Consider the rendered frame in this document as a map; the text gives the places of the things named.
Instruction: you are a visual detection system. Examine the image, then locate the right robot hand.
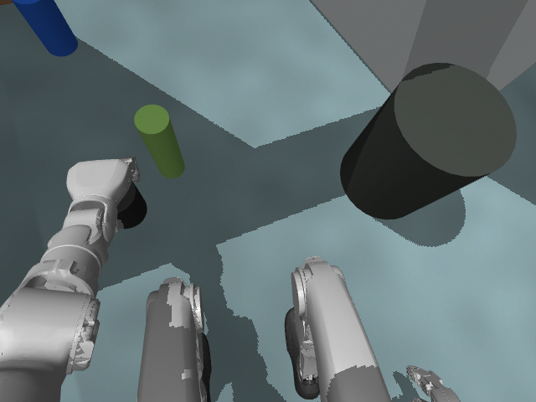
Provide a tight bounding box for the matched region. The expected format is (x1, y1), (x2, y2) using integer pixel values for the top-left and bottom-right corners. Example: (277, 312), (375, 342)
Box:
(406, 365), (461, 402)

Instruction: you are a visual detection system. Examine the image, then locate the right robot foot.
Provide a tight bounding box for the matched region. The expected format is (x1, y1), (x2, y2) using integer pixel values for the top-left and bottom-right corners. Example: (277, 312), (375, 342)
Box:
(285, 307), (320, 399)

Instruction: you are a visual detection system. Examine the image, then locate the left robot arm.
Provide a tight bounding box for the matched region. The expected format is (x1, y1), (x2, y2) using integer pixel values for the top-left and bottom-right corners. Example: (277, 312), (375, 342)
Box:
(0, 195), (118, 402)

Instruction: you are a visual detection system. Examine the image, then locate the left robot hand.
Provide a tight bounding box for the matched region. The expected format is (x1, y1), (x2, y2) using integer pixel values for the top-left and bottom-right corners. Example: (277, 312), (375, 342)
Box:
(66, 157), (140, 233)

